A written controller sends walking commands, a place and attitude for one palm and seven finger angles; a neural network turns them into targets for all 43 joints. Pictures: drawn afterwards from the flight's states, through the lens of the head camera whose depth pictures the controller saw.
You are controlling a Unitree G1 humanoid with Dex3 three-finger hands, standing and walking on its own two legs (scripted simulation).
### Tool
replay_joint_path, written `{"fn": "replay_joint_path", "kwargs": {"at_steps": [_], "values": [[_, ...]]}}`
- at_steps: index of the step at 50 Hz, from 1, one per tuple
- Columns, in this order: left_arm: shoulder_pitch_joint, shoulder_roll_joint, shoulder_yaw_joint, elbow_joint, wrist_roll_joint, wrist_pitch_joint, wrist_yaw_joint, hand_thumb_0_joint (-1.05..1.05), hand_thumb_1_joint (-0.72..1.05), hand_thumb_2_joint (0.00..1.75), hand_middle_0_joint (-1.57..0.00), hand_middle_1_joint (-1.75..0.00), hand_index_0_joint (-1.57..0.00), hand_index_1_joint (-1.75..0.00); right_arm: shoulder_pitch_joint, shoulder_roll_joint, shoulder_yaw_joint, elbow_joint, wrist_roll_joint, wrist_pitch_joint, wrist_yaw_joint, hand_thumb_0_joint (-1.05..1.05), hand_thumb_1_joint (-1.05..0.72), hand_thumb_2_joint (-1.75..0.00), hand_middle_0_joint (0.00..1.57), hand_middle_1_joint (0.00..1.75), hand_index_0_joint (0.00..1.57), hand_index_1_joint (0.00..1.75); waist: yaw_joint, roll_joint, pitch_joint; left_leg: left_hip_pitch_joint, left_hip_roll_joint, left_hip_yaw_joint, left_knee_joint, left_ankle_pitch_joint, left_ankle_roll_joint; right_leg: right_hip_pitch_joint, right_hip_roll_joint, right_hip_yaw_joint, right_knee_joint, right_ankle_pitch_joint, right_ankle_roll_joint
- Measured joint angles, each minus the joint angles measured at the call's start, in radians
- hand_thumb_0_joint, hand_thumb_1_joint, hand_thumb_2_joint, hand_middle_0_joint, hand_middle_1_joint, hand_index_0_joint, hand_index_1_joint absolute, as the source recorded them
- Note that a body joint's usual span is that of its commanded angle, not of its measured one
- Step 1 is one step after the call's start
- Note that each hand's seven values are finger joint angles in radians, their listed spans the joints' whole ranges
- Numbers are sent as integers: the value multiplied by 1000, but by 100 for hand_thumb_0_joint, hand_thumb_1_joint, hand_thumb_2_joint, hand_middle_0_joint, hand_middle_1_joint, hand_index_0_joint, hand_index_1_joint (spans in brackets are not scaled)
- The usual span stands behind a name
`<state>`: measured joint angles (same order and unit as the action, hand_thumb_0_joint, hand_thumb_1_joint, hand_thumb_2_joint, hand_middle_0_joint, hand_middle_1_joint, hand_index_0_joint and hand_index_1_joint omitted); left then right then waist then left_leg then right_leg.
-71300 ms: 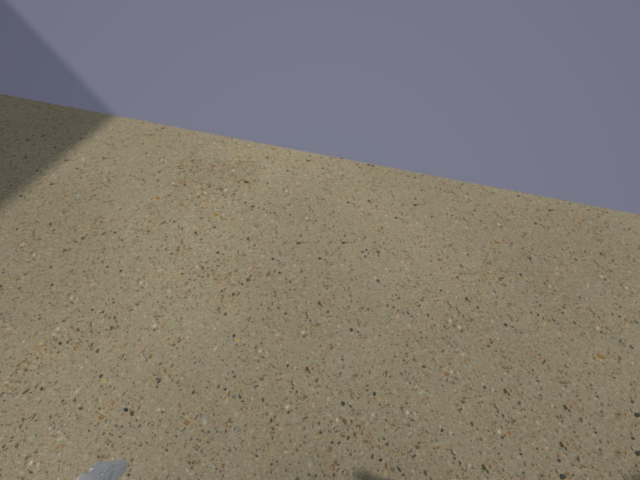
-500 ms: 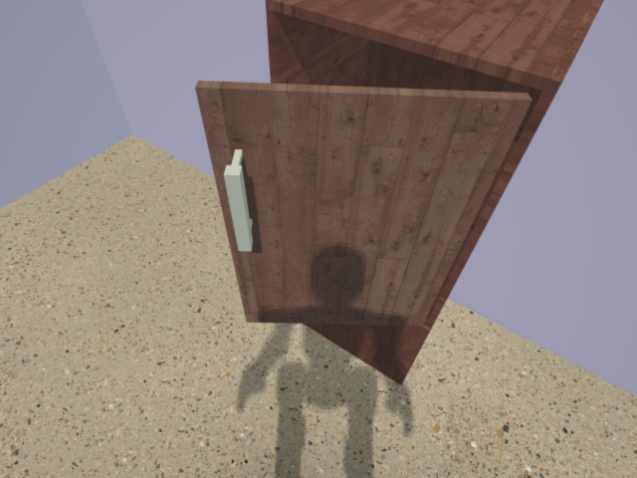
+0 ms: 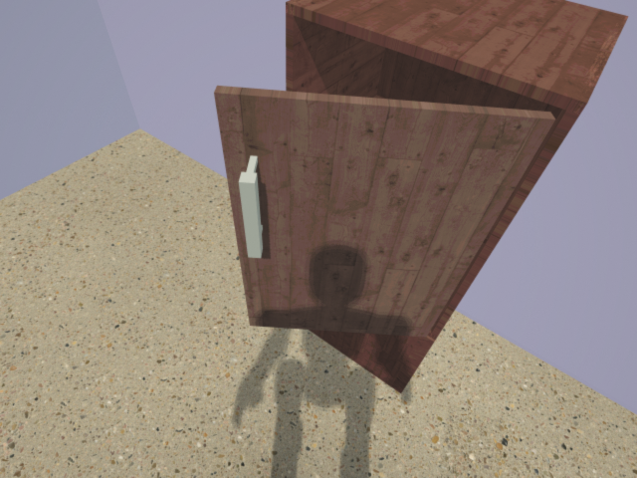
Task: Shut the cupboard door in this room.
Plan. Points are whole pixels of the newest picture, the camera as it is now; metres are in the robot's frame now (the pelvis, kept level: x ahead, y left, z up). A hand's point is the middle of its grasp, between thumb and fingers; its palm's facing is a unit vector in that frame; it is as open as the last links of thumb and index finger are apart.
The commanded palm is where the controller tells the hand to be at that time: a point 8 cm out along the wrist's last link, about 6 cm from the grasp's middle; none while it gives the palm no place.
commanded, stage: look again from close up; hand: left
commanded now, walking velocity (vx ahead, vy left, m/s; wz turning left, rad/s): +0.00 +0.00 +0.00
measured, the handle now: (254, 209) +0.46 +0.14 +0.06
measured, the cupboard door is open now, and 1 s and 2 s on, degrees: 33 33 33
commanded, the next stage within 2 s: raise the hand and make a fist in 0.14 s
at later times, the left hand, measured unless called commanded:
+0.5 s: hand (168, 412) +0.19 +0.19 -0.01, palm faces +0.11 -0.99 -0.05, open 6.9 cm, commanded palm +0.11 +0.25 -0.05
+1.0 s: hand (168, 409) +0.19 +0.20 -0.01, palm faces +0.05 -1.00 -0.02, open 4.5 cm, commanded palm +0.15 +0.25 +0.00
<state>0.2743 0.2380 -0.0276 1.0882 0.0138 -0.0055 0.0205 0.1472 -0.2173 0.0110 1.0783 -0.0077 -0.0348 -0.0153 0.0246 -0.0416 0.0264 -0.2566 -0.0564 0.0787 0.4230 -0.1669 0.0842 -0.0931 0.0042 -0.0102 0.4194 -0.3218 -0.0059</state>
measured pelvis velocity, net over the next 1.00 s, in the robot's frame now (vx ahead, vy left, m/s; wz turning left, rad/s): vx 0.01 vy -0.02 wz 0.05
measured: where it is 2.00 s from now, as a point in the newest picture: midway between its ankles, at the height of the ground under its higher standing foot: outside the picture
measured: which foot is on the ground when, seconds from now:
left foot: down 0.00-1.00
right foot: down 0.00-0.30, up 0.32-0.40, down 0.42-1.00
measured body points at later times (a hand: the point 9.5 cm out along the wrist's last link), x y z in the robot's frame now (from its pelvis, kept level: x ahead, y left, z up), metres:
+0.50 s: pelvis -0.02 -0.02 -0.06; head -0.01 -0.02 +0.39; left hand +0.18 +0.25 +0.00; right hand +0.14 -0.27 -0.14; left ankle +0.04 +0.07 -0.74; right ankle +0.03 -0.09 -0.74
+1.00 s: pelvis +0.01 -0.02 -0.07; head +0.05 -0.02 +0.38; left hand +0.18 +0.25 -0.01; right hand +0.21 -0.24 -0.14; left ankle +0.04 +0.06 -0.74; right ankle +0.02 -0.09 -0.74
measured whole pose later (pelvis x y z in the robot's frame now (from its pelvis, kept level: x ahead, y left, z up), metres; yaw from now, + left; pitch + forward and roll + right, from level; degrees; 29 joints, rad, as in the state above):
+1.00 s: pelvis +0.01 -0.02 -0.07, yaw +3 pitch +12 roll -2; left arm 0.47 0.27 0.22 -0.05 -0.35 -0.32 -0.35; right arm 0.24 -0.21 0.02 0.55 0.05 -0.25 -0.06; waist 0.02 0.03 -0.14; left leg -0.80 -0.03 0.00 1.05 -0.45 0.05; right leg -0.73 0.07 -0.11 1.00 -0.48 -0.07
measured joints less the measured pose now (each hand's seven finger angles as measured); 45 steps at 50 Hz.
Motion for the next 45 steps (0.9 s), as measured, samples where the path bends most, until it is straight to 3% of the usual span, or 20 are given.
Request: {"fn": "replay_joint_path", "kwargs": {"at_steps": [13,14,15,18,20,22,24,26,27,30,33,37,41,45], "values": [[-42,22,10,-17,4,-4,8,0,91,90,-20,-30,-20,-30,7,-13,0,8,-1,6,0,0,-91,-89,20,30,21,30,-13,6,1,5,-5,-4,-9,-1,0,11,-4,-4,-19,1,3],[1,13,87,-177,-14,47,0,1,91,90,-20,-30,-21,-30,25,-11,-4,-41,8,-11,-11,0,-91,-89,21,30,21,30,-22,4,22,-7,-6,-7,16,-9,-1,-9,-6,-14,26,-9,1],[56,15,114,-376,-47,44,15,1,91,90,-20,-30,-21,-30,56,-11,-1,-97,27,-59,-31,0,-91,-89,21,30,21,30,-27,0,39,-26,-8,-12,49,-20,-3,-57,-10,-26,125,-26,-2],[171,28,124,-842,-138,-46,41,2,91,90,-21,-31,-21,-31,142,-8,-14,-217,46,-190,-36,1,-91,-89,21,30,21,30,-42,-10,6,-81,-35,-23,121,-48,-9,-228,-27,-30,431,-51,-11],[153,16,143,-962,-182,-154,2,2,91,90,-22,-33,-23,-33,168,-13,-31,-279,39,-234,-10,1,-91,-89,20,30,21,30,-54,0,-48,-164,-48,-33,203,-76,-21,-323,-28,-41,423,-91,-23],[121,5,186,-979,-236,-303,-85,1,91,90,-24,-35,-24,-35,154,-16,-36,-335,36,-247,11,1,-91,-89,21,30,21,30,-62,-6,-95,-275,-54,-14,329,-127,-36,-425,-27,-31,409,-94,-43],[98,-11,223,-932,-289,-435,-211,1,91,90,-26,-37,-27,-38,122,-26,-39,-376,36,-240,21,1,-90,-89,21,30,21,30,-70,22,-138,-387,-31,-13,464,-184,-38,-536,-8,-40,528,-101,-57],[101,-4,245,-886,-332,-520,-327,0,91,90,-29,-41,-30,-41,91,-24,-43,-420,42,-231,20,1,-90,-89,21,30,21,30,-62,30,-171,-485,-11,-13,576,-232,-47,-634,13,-41,629,-137,-64],[111,2,249,-876,-348,-529,-370,0,91,90,-31,-42,-31,-43,79,-24,-46,-447,47,-227,18,1,-90,-89,21,30,21,30,-56,32,-177,-524,-3,-14,623,-252,-41,-671,22,-43,669,-155,-65],[167,9,252,-891,-372,-482,-418,0,91,90,-36,-48,-37,-48,66,-27,-51,-522,60,-224,2,1,-90,-89,21,30,21,30,-31,37,-181,-599,15,-30,718,-287,-30,-734,40,-64,741,-188,-70],[232,5,251,-962,-368,-445,-377,1,90,90,-41,-53,-42,-54,68,-33,-47,-554,63,-239,-19,1,-91,-89,20,30,20,30,-2,41,-177,-628,23,-57,757,-306,-39,-748,48,-92,755,-200,-77],[267,9,242,-1074,-355,-474,-336,2,90,90,-48,-61,-49,-62,62,-35,-26,-539,56,-266,-41,1,-91,-89,20,30,20,30,24,50,-168,-636,25,-98,761,-311,-47,-732,55,-130,727,-197,-84],[216,31,236,-1107,-357,-466,-374,2,90,90,-55,-69,-56,-69,46,-24,-1,-515,56,-265,-53,1,-90,-89,20,30,21,30,26,61,-162,-635,27,-118,743,-306,-51,-720,60,-146,690,-186,-82],[168,45,238,-1102,-365,-370,-403,2,90,90,-63,-77,-63,-77,50,-3,10,-516,60,-238,-55,1,-90,-89,21,30,21,30,10,69,-156,-604,28,-109,699,-298,-47,-692,63,-133,645,-171,-78]]}}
